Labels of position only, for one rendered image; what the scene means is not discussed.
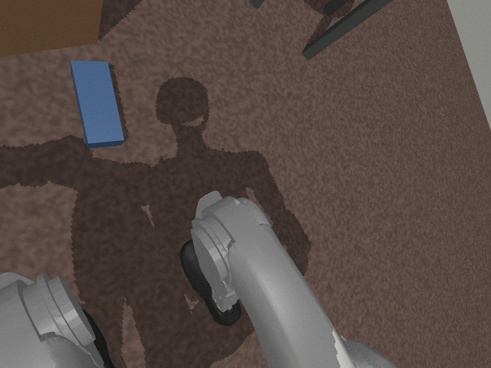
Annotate right robot hand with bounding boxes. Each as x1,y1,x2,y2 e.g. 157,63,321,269
338,334,399,368

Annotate right robot foot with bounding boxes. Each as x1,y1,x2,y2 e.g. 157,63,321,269
180,239,242,326

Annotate left robot foot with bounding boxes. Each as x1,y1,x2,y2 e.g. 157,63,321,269
81,308,115,368

